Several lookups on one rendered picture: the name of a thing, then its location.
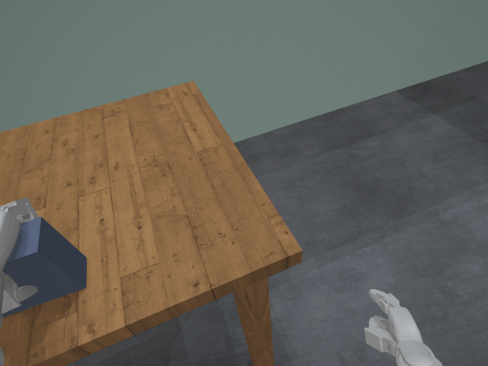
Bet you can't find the robot right forearm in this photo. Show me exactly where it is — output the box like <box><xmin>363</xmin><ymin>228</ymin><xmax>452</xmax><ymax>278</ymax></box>
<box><xmin>395</xmin><ymin>339</ymin><xmax>443</xmax><ymax>366</ymax></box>

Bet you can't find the robot right hand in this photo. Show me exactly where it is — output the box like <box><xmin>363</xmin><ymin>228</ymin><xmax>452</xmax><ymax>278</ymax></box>
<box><xmin>364</xmin><ymin>289</ymin><xmax>423</xmax><ymax>356</ymax></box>

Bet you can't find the sponge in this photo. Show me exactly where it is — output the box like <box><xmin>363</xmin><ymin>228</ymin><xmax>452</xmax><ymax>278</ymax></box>
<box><xmin>2</xmin><ymin>217</ymin><xmax>87</xmax><ymax>318</ymax></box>

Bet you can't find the table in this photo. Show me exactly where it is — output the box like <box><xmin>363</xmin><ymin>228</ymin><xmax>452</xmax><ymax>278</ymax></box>
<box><xmin>0</xmin><ymin>81</ymin><xmax>303</xmax><ymax>366</ymax></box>

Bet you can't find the robot left hand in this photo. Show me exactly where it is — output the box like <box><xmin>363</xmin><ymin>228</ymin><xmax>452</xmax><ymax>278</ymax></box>
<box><xmin>0</xmin><ymin>197</ymin><xmax>39</xmax><ymax>314</ymax></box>

